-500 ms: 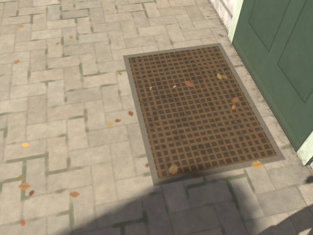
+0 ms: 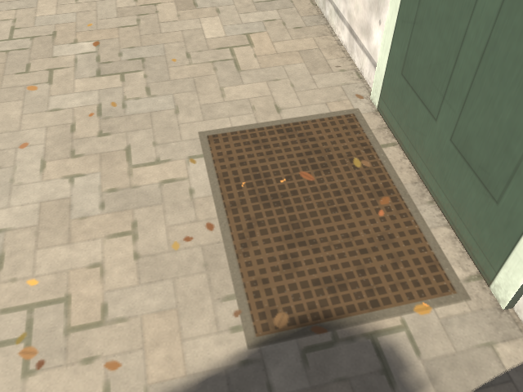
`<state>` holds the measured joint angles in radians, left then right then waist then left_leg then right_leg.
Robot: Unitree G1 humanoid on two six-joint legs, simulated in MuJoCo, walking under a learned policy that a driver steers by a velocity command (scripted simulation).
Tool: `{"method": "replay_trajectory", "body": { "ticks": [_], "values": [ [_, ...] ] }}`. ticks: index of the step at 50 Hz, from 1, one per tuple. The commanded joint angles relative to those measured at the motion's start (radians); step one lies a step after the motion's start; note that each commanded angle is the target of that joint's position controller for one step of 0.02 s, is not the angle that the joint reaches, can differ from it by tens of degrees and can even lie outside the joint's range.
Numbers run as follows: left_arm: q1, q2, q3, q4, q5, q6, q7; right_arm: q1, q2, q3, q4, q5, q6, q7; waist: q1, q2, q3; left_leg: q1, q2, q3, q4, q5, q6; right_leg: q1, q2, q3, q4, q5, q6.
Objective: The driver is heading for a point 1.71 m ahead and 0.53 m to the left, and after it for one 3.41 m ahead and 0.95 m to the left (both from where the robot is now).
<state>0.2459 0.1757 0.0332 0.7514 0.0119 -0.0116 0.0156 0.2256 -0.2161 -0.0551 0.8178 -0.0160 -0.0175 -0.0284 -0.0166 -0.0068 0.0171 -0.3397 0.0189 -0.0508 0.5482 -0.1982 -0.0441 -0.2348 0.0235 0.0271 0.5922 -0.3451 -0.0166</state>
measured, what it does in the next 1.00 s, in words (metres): stands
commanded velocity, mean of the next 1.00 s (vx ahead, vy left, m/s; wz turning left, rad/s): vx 0.00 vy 0.00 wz -0.01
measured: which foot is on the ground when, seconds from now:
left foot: down 0.00-1.00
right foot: down 0.00-1.00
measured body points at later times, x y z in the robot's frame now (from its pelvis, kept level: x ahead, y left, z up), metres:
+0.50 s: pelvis +0.02 +0.00 +0.00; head +0.03 +0.00 +0.45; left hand +0.09 +0.25 -0.14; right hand +0.11 -0.24 -0.14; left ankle +0.06 +0.15 -0.73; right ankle -0.02 -0.11 -0.73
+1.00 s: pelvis +0.02 +0.00 +0.00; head +0.03 +0.00 +0.45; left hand +0.03 +0.24 -0.15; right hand +0.07 -0.24 -0.15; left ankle +0.06 +0.15 -0.73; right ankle -0.02 -0.11 -0.73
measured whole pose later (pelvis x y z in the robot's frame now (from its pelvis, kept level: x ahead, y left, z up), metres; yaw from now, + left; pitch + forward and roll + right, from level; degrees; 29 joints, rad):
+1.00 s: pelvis +0.02 +0.00 +0.00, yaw +1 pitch -1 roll +0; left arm 0.32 0.17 0.03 0.98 0.00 -0.02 0.04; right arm 0.20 -0.19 -0.05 1.06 0.00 0.01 -0.05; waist -0.01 0.00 0.04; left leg -0.29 0.02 -0.06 0.53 -0.22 -0.04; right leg -0.16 0.02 0.01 0.53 -0.35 -0.01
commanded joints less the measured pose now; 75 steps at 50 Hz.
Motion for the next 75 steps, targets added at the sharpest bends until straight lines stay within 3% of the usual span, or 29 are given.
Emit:
{"method": "replay_trajectory", "body": {
  "ticks": [1,15,31,51,75],
  "values": [
    [0.007,0.098,0.03,-0.055,-0.003,-0.015,0.002,-0.017,-0.089,-0.019,-0.05,0.003,-0.012,-0.005,0.007,0.018,-0.039,0.125,0.022,-0.025,-0.032,0.117,0.036,-0.1,-0.064,0.069,-0.137,0.1,-0.038],
    [0.055,0.097,0.036,0.003,-0.008,-0.014,0.015,-0.038,-0.078,-0.018,0.006,0.011,0.005,-0.016,0.009,0.002,-0.025,0.139,0.018,-0.026,-0.008,0.153,0.051,-0.101,-0.05,0.043,-0.119,0.141,-0.022],
    [0.098,0.092,0.031,0.101,-0.01,-0.018,0.025,-0.042,-0.071,-0.019,0.12,0.015,0.016,-0.022,0.008,0.006,0.005,0.152,0.01,-0.019,-0.04,0.126,0.046,-0.089,-0.046,0.03,-0.16,0.11,-0.016],
    [0.141,0.078,0.01,0.222,-0.011,-0.017,0.022,-0.012,-0.065,-0.006,0.225,0.017,0.024,-0.024,0.008,0.004,0.034,0.155,0.001,-0.008,-0.074,0.111,0.043,-0.067,-0.04,0.015,-0.198,0.112,-0.012],
    [0.18,0.067,-0.013,0.298,-0.013,-0.014,0.02,0.022,-0.055,0.015,0.265,0.019,0.026,-0.023,0.014,0.006,0.047,0.149,-0.005,-0.002,-0.082,0.112,0.044,-0.057,-0.034,0.0,-0.205,0.119,-0.007]
  ]
}}
Next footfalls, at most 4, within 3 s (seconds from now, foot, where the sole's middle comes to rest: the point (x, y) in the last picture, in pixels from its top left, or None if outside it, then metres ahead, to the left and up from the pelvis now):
2.40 right None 0.47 -0.11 -0.77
2.94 left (224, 302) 0.77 0.12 -0.77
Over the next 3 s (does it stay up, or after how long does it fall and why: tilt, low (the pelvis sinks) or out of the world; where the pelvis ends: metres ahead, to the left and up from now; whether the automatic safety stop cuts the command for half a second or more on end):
stays up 0.62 0.02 -0.01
